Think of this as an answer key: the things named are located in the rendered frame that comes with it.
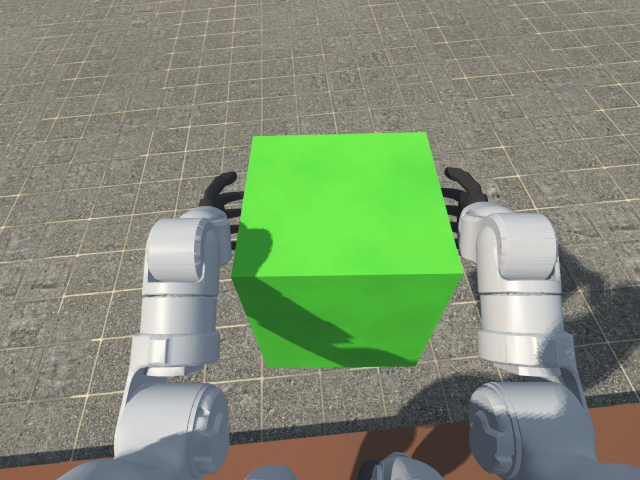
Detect robot right upper arm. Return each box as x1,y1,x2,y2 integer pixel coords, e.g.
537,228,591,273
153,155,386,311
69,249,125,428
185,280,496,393
469,382,640,480

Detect robot left upper arm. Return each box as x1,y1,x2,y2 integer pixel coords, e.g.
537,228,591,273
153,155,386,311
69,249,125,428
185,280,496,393
57,382,230,480

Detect left robot forearm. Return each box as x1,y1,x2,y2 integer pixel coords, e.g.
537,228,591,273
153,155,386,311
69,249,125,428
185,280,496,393
114,206,232,456

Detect robot right shin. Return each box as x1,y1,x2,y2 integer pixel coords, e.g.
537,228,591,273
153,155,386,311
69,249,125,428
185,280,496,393
382,452,409,462

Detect carton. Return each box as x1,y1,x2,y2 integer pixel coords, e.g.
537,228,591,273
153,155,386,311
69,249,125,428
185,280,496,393
231,132,463,368

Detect right robot forearm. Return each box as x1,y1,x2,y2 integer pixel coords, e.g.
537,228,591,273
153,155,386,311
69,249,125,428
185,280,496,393
458,202,596,454

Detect left robot hand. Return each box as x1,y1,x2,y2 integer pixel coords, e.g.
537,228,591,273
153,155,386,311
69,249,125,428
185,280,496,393
199,172,244,250

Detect right robot hand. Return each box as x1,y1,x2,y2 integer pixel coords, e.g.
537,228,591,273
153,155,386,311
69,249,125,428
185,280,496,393
441,167,488,249

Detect right robot thigh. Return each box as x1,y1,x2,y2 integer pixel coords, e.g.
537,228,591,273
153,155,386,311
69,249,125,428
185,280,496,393
371,457,445,480

